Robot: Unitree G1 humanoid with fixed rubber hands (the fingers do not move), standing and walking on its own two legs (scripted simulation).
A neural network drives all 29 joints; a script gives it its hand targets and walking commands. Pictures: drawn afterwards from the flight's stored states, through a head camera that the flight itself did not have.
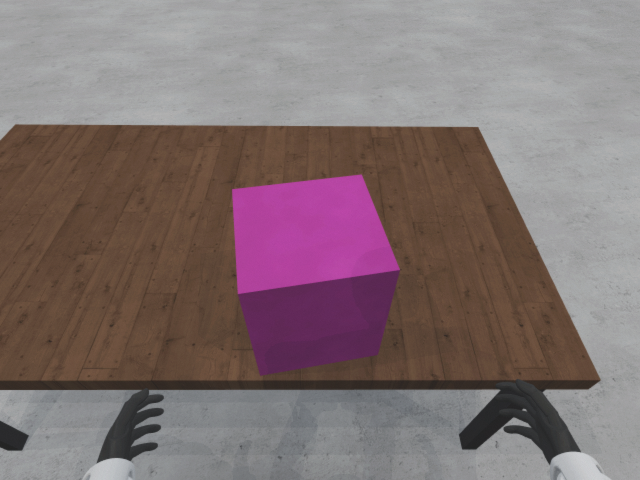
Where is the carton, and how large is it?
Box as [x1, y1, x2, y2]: [232, 174, 399, 375]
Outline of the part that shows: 361,174 232,189 238,296 260,375 377,354 399,269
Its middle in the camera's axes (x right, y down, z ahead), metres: -0.02 +0.06 +0.65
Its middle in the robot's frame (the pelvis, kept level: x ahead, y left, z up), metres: +0.44 +0.03 -0.06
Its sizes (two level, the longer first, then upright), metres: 0.210 0.200 0.250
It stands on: a table, 0.58 m high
